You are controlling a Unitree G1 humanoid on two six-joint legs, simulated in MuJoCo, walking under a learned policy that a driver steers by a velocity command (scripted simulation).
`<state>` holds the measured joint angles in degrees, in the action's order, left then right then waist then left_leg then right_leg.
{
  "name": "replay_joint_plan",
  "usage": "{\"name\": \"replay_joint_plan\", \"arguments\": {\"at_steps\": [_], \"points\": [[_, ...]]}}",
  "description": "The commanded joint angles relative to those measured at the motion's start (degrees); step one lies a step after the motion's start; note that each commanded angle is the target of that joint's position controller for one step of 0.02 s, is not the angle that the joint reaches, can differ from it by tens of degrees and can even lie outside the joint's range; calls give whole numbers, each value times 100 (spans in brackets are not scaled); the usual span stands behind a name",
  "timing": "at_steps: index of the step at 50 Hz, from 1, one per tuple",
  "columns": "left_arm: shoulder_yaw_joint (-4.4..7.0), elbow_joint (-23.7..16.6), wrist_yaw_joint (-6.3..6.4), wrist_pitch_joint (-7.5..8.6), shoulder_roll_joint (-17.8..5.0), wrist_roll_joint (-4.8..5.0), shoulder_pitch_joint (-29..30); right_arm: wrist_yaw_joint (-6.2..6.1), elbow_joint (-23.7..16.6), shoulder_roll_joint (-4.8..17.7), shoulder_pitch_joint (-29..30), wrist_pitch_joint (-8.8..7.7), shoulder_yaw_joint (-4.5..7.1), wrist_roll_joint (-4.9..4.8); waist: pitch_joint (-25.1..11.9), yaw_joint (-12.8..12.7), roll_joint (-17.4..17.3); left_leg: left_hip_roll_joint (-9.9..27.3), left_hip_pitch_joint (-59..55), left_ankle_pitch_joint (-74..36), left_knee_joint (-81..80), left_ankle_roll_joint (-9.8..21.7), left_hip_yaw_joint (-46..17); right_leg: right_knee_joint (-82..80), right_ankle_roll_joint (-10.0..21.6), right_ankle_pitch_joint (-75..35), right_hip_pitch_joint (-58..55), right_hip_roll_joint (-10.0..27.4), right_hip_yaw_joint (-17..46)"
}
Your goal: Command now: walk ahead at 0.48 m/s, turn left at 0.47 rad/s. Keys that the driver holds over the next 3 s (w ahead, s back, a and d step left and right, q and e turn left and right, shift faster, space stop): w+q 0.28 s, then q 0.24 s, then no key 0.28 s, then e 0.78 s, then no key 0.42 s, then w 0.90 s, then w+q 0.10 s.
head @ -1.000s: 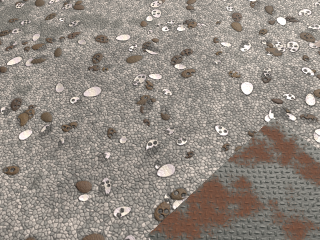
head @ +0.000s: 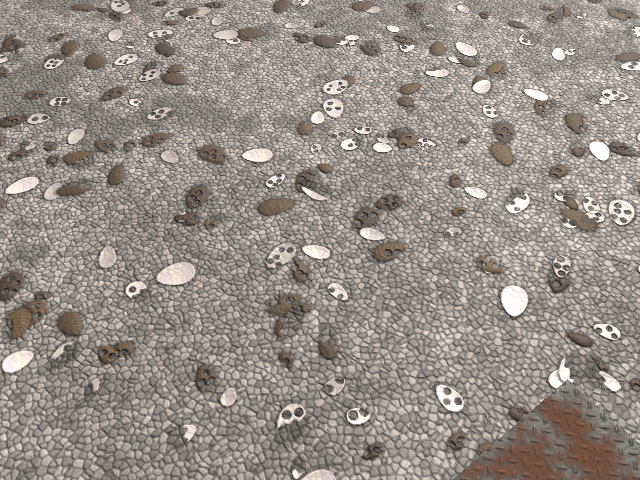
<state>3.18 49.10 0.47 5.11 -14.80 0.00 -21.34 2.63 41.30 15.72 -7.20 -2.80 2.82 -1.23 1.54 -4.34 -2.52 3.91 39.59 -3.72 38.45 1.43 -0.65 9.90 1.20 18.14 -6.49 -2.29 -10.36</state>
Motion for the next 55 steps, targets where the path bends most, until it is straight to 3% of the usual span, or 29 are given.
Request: {"name": "replay_joint_plan", "arguments": {"at_steps": [1, 4, 6, 7, 8, 9, 10, 11, 12, 15, 19, 23, 27, 28, 29, 30, 31, 32, 33, 35, 37, 41, 43, 44, 45, 46, 47, 51, 55], "points": [[241, -229, 57, -40, -1025, 62, 17, 145, -771, 235, 831, -105, 13, -17, 500, 51, 496, -132, -3, 222, -416, 235, 292, 29, 599, -3630, 155, 1745, 144], [313, -297, 152, -213, -1298, 49, 76, 179, -785, 604, 193, -41, 203, -25, -215, 556, 852, -692, -1087, 1128, -311, 596, 744, 1542, 442, -6576, -264, 1767, -50], [288, -414, 212, -243, -1339, 45, 210, 26, -435, 1199, -1479, 38, 519, -36, -1085, 1490, 559, -694, -3872, 987, -737, 1030, 176, 4081, 150, -5645, 1247, 1480, -118], [-1, -700, 82, -103, -429, -149, -468, -54, -411, 1800, -1637, 44, 624, -39, -1736, 876, -998, 927, -6300, 1696, -766, 2073, -2830, 6439, -230, -31, 4032, 438, 122], [-12, -772, -19, 162, -692, -8, -118, -75, -550, 1484, -1750, -6, 517, -24, -2643, 1094, -621, 1540, -6736, 2498, -1820, 2508, -4917, 7352, -201, 1568, 4795, -75, 1507], [103, -1006, -82, 293, -1055, 236, 614, -78, -499, 1181, -1575, -49, 425, 45, -1803, 1245, -284, 1334, -6191, 2325, -2101, 2080, -4077, 7302, -80, 1055, 5298, 274, 1754], [57, -1124, -74, 363, -986, 237, 809, -83, -518, 1062, -1210, -85, 385, 25, -1106, 977, 157, 1106, -5231, 1857, -2167, 1858, -3338, 6755, -5, 542, 5214, 527, 1692], [70, -1073, -24, 364, -922, 86, 886, -82, -580, 909, -812, -94, 330, 29, -602, 702, 542, 838, -4306, 1206, -2278, 1674, -2744, 6226, -30, 298, 4916, 712, 1597], [112, -1077, -7, 309, -978, 9, 710, -103, -673, 841, -578, -119, 303, 110, -495, 456, 256, 714, -3672, 580, -2370, 1708, -2465, 5970, -98, 130, 4475, 835, 1645], [114, -1060, 10, 99, -872, -98, 546, -155, -697, 841, -377, -146, 307, 89, -267, 217, 144, 453, -2657, -479, -2567, 1690, -1869, 5323, -394, -52, 4010, 899, 1465], [-7, -1291, 53, 38, -545, -171, 1258, -316, -529, 1084, -561, -16, 388, 49, -245, 416, -4, -149, -1970, -1882, -2110, 1227, -967, 3593, -628, -1343, 3489, 458, 1171], [14, -1456, -36, 28, -631, -25, 1880, -419, -377, 1084, -928, 201, 402, -19, -550, 705, -292, -132, -2371, -840, -1679, 890, -1463, 2355, -597, -2173, 3087, 19, 1313], [181, -1355, -77, 94, -939, -71, 1403, -485, -515, 866, -593, 282, 354, 15, -688, 315, -473, -43, -2990, -317, -625, 608, -2160, 1536, -272, -2069, 2657, 133, 1533], [206, -1330, -50, 139, -1053, -163, 1144, -476, -574, 629, -637, 257, 278, 46, -996, 234, -269, -346, -2880, 39, 84, 386, -1945, 1295, -31, -2975, 1905, 539, 1679], [219, -1405, -4, 129, -1320, -274, 951, -468, -626, 252, -1109, 229, 151, 181, -1611, 412, 857, -898, -2008, 2677, 1563, 86, -1398, 1684, 485, -5330, 493, 1758, 2763], [241, -1256, -28, 13, -1325, -284, 758, -427, -548, 400, -2072, 218, 123, 44, -2197, 755, 2158, -1271, -897, 4695, 2794, -189, -1099, 1518, 1647, -5102, -435, 2901, 4689], [175, -1402, -55, -55, -974, -111, 1012, -433, -303, 954, -2130, 286, 245, 23, -1981, 657, 1318, -866, -690, 4291, 3375, -386, -1212, 1306, 1628, -3514, -3, 2718, 4804], [89, -1477, -51, -126, -714, -91, 1193, -466, -351, 1153, -1458, 400, 314, 5, -1438, 451, 865, -737, -530, 3879, 3624, -519, -1003, 1250, 1344, -2627, 431, 2285, 4017], [17, -1472, -61, -197, -595, -122, 1395, -512, -373, 1089, -1158, 517, 317, 20, -1103, 460, 610, -632, -580, 3643, 3483, -581, -875, 1101, 1150, -1998, 990, 1952, 3514], [-5, -1394, -58, -286, -642, -149, 1706, -524, -461, 814, -974, 627, 255, 58, -549, 607, 862, -450, -1123, 3262, 2697, -620, -654, 742, 984, -1421, 2062, 1478, 2803], [8, -1318, -55, -313, -623, -164, 1779, -507, -402, 482, -1071, 588, 150, 92, -561, 641, 1091, -436, -1724, 3172, 1700, -627, -318, 680, 966, -1702, 2321, 1186, 2265], [34, -1136, -57, -358, -702, -54, 1520, -454, -349, 416, -861, 507, 93, 141, -866, 442, 1130, -323, -2436, 2520, 111, -491, -238, 839, 1134, -1703, 2020, 1343, 2360], [-17, -1080, -94, -395, -636, 20, 1591, -413, -211, 343, -1008, 499, 94, 186, -698, 639, 1032, -432, -3148, 1569, -1115, -313, -87, 872, 913, -732, 2447, 1158, 2350], [-45, -1007, -113, -382, -585, 41, 1413, -411, -261, 476, -901, 488, 116, 252, -588, 621, 906, -327, -3491, 1317, -1370, -166, -227, 843, 633, -171, 2799, 1021, 2354], [-66, -996, -152, -347, -558, -11, 1356, -442, -366, 771, -873, 473, 164, 319, -536, 582, 542, 212, -3749, 1167, -1408, 59, -701, 1057, 331, 298, 3164, 851, 2252], [-22, -1109, -166, -328, -594, -1, 1326, -457, -292, 1153, -726, 486, 286, 284, -292, 329, -390, 426, -3012, 2110, -1434, 361, -873, 1341, 81, 505, 3131, 338, 1633], [-10, -1125, -148, -330, -657, -23, 1533, -452, -312, 886, -638, 456, 249, 274, -209, 457, -569, 434, -2562, 2798, -1727, 444, -928, 1800, -87, 168, 2799, 167, 1381], [116, -1115, -112, -437, -691, 20, 1232, -556, -410, 894, -439, 326, 308, 195, -38, 417, -849, 961, -2587, 1460, -1660, 596, -1111, 2887, -7, -197, 3134, 100, 1116], [169, -1238, -206, -507, -586, 58, 1100, -655, -501, 869, -292, 313, 340, 87, -184, 382, -560, 1162, -2670, 108, -1024, 644, -892, 2967, 165, -282, 3038, 256, 1015]]}}
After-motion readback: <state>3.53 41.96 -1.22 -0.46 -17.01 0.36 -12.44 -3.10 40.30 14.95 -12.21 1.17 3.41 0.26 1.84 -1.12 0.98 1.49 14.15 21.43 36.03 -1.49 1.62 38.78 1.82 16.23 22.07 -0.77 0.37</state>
